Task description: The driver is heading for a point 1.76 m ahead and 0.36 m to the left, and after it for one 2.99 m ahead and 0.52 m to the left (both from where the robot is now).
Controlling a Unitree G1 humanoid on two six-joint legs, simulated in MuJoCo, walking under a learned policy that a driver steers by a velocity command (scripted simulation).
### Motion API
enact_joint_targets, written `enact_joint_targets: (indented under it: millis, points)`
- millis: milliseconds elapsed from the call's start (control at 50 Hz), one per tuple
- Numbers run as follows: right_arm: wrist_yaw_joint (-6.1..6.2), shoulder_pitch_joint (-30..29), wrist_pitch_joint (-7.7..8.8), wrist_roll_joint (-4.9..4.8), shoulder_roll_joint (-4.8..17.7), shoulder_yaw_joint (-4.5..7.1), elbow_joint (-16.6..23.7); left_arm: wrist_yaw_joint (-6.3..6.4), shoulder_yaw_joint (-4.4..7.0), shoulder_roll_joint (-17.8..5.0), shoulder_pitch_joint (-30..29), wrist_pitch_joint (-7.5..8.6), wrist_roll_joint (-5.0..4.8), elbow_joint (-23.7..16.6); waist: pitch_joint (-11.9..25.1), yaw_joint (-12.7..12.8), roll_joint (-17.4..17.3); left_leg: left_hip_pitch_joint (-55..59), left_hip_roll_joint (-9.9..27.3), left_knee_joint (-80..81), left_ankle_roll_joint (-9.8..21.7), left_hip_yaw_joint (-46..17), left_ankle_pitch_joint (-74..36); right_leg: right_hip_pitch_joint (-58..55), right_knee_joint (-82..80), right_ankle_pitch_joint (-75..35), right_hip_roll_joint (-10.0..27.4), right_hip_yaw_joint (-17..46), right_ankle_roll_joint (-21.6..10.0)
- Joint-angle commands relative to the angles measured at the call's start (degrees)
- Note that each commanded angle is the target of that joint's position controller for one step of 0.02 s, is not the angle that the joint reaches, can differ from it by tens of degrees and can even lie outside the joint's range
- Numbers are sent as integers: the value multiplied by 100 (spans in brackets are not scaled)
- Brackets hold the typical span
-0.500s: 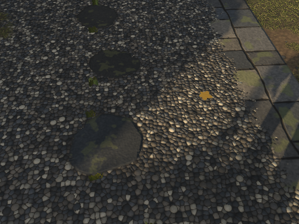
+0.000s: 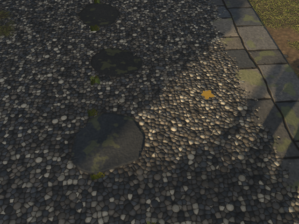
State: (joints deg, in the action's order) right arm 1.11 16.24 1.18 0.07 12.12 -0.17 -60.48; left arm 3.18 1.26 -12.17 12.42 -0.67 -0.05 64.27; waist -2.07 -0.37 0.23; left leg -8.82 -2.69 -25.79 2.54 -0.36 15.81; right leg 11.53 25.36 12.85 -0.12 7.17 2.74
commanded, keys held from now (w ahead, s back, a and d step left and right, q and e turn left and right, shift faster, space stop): no key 0.16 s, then w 0.36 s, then w+q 0.48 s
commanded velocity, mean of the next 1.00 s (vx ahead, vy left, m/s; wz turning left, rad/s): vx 0.30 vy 0.00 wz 0.17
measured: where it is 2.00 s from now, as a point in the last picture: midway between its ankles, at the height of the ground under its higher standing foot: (137, 173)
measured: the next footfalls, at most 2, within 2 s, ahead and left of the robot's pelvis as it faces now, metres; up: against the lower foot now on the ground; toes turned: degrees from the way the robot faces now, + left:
right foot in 0.48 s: +0.12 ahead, -0.16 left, +0.00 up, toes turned -2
left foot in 0.98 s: +0.46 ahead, +0.07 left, +0.00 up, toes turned +14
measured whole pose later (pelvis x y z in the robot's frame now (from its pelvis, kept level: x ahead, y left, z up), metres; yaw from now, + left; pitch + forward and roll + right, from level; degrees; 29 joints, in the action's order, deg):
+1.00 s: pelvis +0.31 -0.03 -0.03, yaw +12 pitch +2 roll +0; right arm -3.6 1.4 3.8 -1.6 13.3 2.8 -42.9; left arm 2.1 1.6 -13.6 24.2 3.5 0.7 59.5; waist -2.8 1.4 -0.3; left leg -30.4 -3.2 -35.5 8.1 5.1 8.5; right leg -4.2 38.4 23.7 2.6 -11.3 0.2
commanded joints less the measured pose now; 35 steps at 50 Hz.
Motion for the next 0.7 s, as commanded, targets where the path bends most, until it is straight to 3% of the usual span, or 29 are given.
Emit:
enact_joint_targets:
  millis: [20,160,200,220,260,280,320,360,400,460,480,500,520,540,560,600,640,700]
  points:
    - [17,350,32,-3,586,103,106,20,75,-567,230,31,-1,-84,-77,3,-49,-270,409,592,34,-372,-815,-61,-242,-835,50,-73,-177]
    - [22,448,29,-6,542,106,86,26,60,-537,304,34,-5,-46,-98,3,-47,-263,402,591,39,-369,-837,-32,-241,-823,52,-85,-172]
    - [53,566,9,-22,572,126,22,37,28,-406,390,23,-15,0,-45,-26,-194,-272,392,840,123,-474,802,47,-20,169,-165,-346,-188]
    - [82,585,-5,-71,806,203,45,41,35,-421,320,40,-37,-47,-180,-82,-449,-332,558,1042,316,-792,1872,365,406,911,-356,-589,-212]
    - [122,795,21,-126,1189,342,87,-12,29,-470,-21,193,-57,-287,-576,-243,-985,-341,1619,1762,942,-2201,3250,1318,1508,1254,-206,-741,-310]
    - [131,822,70,-105,1247,389,117,-61,29,-480,-211,299,-82,-398,-817,-289,-993,-442,2041,2002,1202,-2716,3155,1659,2048,1229,57,-641,-363]
    - [105,816,181,-61,1088,389,191,-165,76,-523,-284,460,-137,-488,-931,-233,-713,47,2261,2022,1321,-2856,2399,2466,2740,1556,400,-461,-465]
    - [77,678,221,-159,1001,388,316,-248,90,-500,-316,602,-182,-545,-772,-155,-515,297,1977,1897,1031,-2199,1603,2312,2007,1355,515,-542,-547]
    - [54,600,191,-199,1098,412,377,-298,101,-420,-247,676,-187,-522,-508,-63,-602,-60,1537,1668,843,-1431,1034,1280,1079,892,266,-919,-501]
    - [21,502,148,-223,1099,391,473,-304,224,-481,937,617,-181,-58,-140,469,-437,-1286,1079,815,670,-890,873,-944,249,-83,-238,-1318,-387]
    - [-9,325,198,-181,856,306,562,-271,297,-668,1454,604,-182,24,-15,742,4,-1777,772,-273,429,-500,410,-1602,-121,214,248,-583,-555]
    - [-48,235,284,-75,367,171,766,-223,415,-1277,2150,595,-146,43,379,871,1469,-2639,229,-2495,24,264,843,-2250,-1004,1101,1646,1593,-1124]
    - [-35,236,382,-199,360,197,915,-321,413,-1465,2317,687,-20,110,378,772,1685,-3451,-42,-3854,58,-252,1598,-2154,-1738,2275,2391,3621,-1838]
    - [-48,157,457,-340,670,256,944,-352,305,-1138,1643,778,-28,-83,-235,498,824,-3956,388,-4496,212,-663,1182,-1754,-1731,2619,2404,3200,-1764]
    - [-89,114,503,-365,765,282,914,-381,219,-818,1179,826,-53,-258,-478,366,600,-3979,566,-4516,322,-775,532,-1476,-1732,2129,2065,2336,-1476]
    - [-93,100,488,-252,846,379,818,-417,128,-587,756,812,-35,-410,-514,163,424,-3658,786,-3961,330,-750,-284,-1239,-1759,363,1521,868,-1017]
    - [-166,126,398,-225,664,383,776,-377,99,-503,1034,780,49,-337,-355,171,558,-3342,802,-3772,245,-629,-699,-1153,-1693,-942,1242,18,-865]
    - [-198,-306,297,-209,475,356,1006,-283,125,-692,1179,767,121,-330,-421,185,334,-3598,731,-3330,63,-586,-1170,-1055,-1801,-1879,1245,-524,-996]
Keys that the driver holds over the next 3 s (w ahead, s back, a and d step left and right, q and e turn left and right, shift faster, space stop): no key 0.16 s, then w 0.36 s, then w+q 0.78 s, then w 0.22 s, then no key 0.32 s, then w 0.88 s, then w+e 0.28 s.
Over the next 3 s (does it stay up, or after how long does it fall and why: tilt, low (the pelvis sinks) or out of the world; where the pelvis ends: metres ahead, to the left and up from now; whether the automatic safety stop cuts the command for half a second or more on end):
stays up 1.15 0.29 0.00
